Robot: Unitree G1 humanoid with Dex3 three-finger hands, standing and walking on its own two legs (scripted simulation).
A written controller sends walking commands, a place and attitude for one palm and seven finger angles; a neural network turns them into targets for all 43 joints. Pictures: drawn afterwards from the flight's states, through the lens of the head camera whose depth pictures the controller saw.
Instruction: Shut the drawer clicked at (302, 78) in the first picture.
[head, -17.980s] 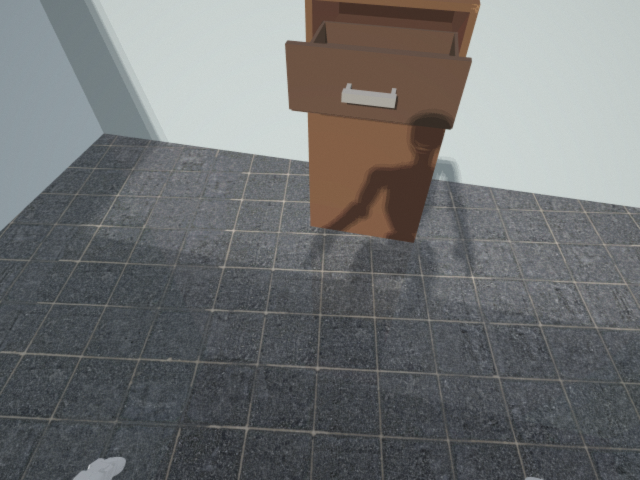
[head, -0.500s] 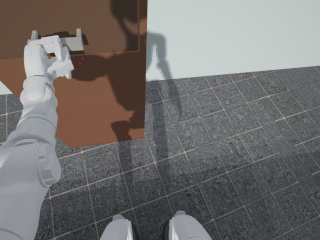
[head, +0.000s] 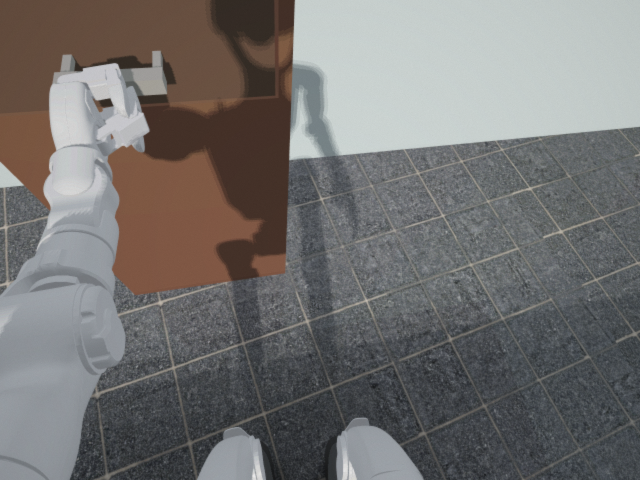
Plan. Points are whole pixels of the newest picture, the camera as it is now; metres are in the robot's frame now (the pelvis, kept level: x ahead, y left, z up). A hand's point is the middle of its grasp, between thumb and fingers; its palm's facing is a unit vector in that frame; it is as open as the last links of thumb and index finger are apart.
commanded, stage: pull the fist back off the drawer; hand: left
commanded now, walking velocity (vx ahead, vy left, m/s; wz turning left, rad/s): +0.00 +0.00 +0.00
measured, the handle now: (113, 72) +0.61 +0.19 +0.09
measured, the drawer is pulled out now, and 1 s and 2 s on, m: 0.00 0.00 0.00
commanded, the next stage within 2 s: draw the hand back to the body in 0.32 s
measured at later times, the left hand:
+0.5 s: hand (127, 135) +0.50 +0.17 +0.10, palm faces +0.12 -0.99 -0.01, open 3.3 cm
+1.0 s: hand (56, 221) +0.36 +0.19 +0.15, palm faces +0.15 -0.98 -0.14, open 3.3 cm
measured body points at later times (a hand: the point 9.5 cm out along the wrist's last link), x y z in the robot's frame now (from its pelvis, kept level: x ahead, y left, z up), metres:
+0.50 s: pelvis +0.04 -0.01 +0.02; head +0.13 +0.00 +0.46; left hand +0.49 +0.22 +0.10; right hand +0.09 -0.27 -0.11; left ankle +0.04 +0.08 -0.68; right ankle +0.02 -0.12 -0.68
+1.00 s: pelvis +0.04 -0.01 +0.04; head +0.06 -0.03 +0.49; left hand +0.35 +0.24 +0.16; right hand +0.22 -0.25 -0.05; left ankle +0.04 +0.08 -0.68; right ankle +0.02 -0.12 -0.68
